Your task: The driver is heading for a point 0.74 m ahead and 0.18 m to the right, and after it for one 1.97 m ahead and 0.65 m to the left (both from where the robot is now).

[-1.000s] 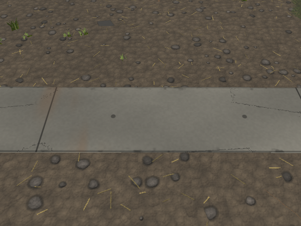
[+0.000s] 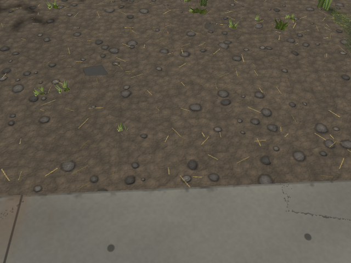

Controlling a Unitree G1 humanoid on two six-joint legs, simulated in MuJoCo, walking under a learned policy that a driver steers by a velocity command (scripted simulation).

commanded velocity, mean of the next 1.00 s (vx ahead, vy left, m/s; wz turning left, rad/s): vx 0.50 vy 0.00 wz -0.33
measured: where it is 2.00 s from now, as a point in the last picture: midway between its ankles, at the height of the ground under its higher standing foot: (225, 153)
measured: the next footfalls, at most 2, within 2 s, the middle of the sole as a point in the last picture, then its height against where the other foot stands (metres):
right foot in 0.36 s outside the picture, level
left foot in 0.84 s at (193, 212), level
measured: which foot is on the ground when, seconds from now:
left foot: down 0.00-0.40, up 0.42-0.82, down 0.84-1.00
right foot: up 0.00-0.34, down 0.36-0.86, up 0.88-1.00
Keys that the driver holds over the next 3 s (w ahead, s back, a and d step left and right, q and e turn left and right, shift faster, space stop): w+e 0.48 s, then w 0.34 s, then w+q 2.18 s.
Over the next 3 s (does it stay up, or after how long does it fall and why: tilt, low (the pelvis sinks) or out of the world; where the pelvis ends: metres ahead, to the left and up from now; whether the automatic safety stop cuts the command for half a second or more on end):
stays up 1.58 0.02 -0.14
